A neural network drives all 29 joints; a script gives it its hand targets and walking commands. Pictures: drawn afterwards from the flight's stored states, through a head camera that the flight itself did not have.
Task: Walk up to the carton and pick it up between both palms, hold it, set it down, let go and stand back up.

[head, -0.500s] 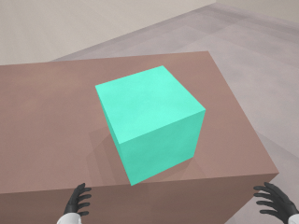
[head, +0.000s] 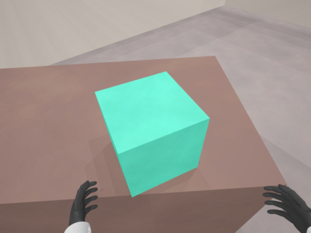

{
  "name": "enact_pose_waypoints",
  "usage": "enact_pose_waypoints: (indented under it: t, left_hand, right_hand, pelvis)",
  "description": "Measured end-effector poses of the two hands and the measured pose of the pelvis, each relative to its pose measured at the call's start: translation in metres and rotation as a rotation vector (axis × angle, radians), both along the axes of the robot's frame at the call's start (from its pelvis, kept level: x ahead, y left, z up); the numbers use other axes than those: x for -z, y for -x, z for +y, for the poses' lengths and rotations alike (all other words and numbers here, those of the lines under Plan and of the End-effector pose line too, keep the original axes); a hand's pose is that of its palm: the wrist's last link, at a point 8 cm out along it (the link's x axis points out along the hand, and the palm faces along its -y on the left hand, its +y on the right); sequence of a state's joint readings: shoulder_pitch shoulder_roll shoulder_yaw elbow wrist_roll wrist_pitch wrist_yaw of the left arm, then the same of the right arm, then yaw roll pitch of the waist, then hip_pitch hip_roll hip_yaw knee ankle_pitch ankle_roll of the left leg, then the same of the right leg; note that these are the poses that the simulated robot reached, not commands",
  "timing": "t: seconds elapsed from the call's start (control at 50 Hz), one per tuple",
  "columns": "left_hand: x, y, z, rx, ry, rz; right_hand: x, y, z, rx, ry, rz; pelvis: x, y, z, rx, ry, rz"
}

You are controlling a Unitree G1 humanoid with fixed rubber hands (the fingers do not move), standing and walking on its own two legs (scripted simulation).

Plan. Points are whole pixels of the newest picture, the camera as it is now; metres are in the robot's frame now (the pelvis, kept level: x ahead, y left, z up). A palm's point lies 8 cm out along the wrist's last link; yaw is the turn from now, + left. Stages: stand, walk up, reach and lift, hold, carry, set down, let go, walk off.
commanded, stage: reach and lift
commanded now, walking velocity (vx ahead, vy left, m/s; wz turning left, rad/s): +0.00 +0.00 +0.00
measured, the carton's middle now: (149, 132) +0.39 +0.06 +0.04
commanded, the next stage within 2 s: none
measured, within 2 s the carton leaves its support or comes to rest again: neither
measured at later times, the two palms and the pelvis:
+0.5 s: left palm (89, 205) +0.17 +0.18 +0.06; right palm (302, 197) +0.21 -0.29 +0.04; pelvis -0.01 -0.02 +0.00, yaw +0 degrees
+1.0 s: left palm (86, 179) +0.21 +0.18 +0.10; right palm (292, 164) +0.27 -0.28 +0.08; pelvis -0.01 -0.01 +0.00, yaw -1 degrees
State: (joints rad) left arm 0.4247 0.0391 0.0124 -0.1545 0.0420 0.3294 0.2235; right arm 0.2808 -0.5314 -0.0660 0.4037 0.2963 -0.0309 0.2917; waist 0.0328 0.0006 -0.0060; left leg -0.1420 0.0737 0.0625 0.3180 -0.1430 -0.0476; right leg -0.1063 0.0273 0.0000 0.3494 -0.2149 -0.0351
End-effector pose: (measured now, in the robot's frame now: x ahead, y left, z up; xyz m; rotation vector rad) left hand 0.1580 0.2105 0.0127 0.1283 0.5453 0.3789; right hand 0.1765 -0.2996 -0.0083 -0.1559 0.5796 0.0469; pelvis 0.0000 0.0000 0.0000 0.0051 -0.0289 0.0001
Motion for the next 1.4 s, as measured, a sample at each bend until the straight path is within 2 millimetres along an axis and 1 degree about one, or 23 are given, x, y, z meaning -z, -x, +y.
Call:
enact_pose_waypoints:
  t: [0.08, 0.2, 0.28, 0.44, 0.6, 0.74, 0.9, 0.96, 1.04, 1.16, 1.26, 1.4]
  left_hand:
    - [-0.008, -0.002, -0.003, -0.016, -0.009, -0.046]
    - [-0.018, 0.001, -0.01, -0.04, 0.0, -0.103]
    - [-0.025, 0.001, -0.018, -0.048, 0.017, -0.147]
    - [-0.044, -0.008, -0.033, -0.058, 0.053, -0.252]
    - [-0.059, -0.018, -0.04, -0.066, 0.076, -0.322]
    - [-0.067, -0.032, -0.038, -0.061, 0.07, -0.313]
    - [-0.087, -0.045, -0.029, -0.066, 0.062, -0.332]
    - [-0.09, -0.049, -0.028, -0.058, 0.054, -0.323]
    - [-0.094, -0.052, -0.025, -0.072, 0.059, -0.316]
    - [-0.106, -0.061, -0.021, -0.079, 0.05, -0.312]
    - [-0.116, -0.071, -0.022, -0.071, 0.051, -0.312]
    - [-0.121, -0.076, -0.017, -0.092, 0.063, -0.291]
  right_hand:
    - [-0.01, -0.005, -0.002, -0.024, 0.002, -0.047]
    - [-0.019, -0.01, -0.003, -0.039, -0.02, -0.102]
    - [-0.024, -0.013, 0.0, -0.055, -0.041, -0.136]
    - [-0.04, -0.027, 0.005, -0.09, -0.064, -0.217]
    - [-0.051, -0.045, 0.01, -0.094, -0.086, -0.261]
    - [-0.061, -0.062, 0.012, -0.064, -0.1, -0.287]
    - [-0.076, -0.082, 0.017, -0.06, -0.11, -0.299]
    - [-0.081, -0.089, 0.02, -0.06, -0.121, -0.308]
    - [-0.088, -0.098, 0.026, -0.071, -0.128, -0.313]
    - [-0.097, -0.115, 0.034, -0.075, -0.142, -0.314]
    - [-0.11, -0.129, 0.037, -0.076, -0.141, -0.335]
    - [-0.124, -0.146, 0.045, -0.1, -0.131, -0.329]
  pelvis:
    - [0.0, 0.001, -0.004, 0.002, -0.001, 0.0]
    - [0.001, 0.002, -0.009, -0.006, 0.0, 0.002]
    - [0.001, 0.004, -0.012, -0.009, -0.001, 0.005]
    - [0.003, 0.009, -0.015, -0.007, -0.003, 0.008]
    - [0.003, 0.012, -0.014, -0.008, -0.002, -0.003]
    - [0.002, 0.013, -0.01, 0.004, 0.0, -0.005]
    - [0.0, 0.012, -0.006, 0.011, 0.004, -0.002]
    - [0.0, 0.012, -0.006, 0.012, 0.004, -0.003]
    - [-0.001, 0.012, -0.006, 0.015, 0.005, -0.003]
    - [-0.001, 0.013, -0.008, 0.014, 0.006, -0.002]
    - [-0.001, 0.015, -0.009, 0.016, 0.006, 0.001]
    - [-0.001, 0.02, -0.013, 0.017, 0.004, 0.005]
